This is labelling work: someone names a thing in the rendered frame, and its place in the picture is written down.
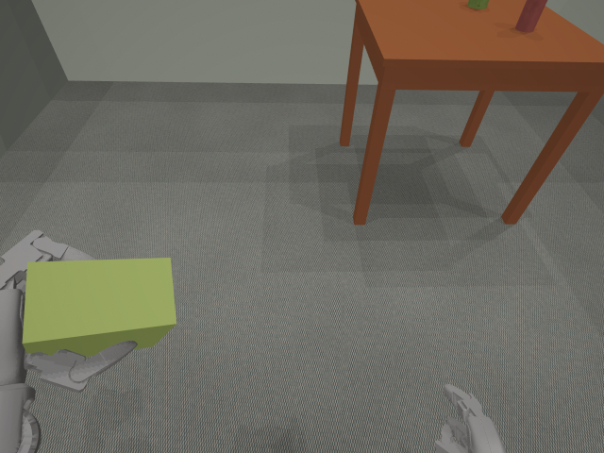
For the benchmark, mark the left robot hand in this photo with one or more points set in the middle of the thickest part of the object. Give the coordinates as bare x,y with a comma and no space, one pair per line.
65,369

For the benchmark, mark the table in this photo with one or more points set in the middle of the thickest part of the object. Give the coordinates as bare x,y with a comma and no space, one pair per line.
444,45

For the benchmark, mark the robot left forearm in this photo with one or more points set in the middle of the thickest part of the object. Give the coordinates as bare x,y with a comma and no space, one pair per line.
20,431

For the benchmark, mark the right robot hand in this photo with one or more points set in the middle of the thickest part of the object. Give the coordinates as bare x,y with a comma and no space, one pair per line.
479,435

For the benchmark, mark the sponge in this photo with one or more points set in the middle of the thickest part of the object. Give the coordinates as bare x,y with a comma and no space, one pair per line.
86,306

